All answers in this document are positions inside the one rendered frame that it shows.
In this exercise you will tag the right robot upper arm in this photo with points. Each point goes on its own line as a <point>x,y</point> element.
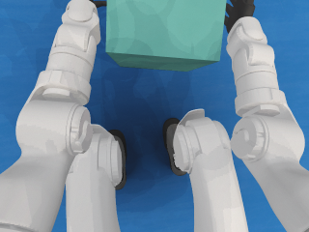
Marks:
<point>271,149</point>

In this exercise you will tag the robot right hand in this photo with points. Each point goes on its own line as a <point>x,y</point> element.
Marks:
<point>240,8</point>

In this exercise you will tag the carton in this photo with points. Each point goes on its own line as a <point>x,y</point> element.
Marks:
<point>167,35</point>

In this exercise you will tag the right robot shin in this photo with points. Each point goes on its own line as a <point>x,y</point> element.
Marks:
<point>197,114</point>

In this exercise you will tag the left robot upper arm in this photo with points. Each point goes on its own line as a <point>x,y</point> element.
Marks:
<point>50,134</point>

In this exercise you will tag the right robot forearm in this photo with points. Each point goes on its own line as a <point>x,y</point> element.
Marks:
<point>254,71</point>

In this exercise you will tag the left robot foot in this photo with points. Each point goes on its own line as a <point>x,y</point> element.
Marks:
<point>118,135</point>

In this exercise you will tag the left robot forearm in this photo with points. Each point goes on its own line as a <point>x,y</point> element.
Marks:
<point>71,59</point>

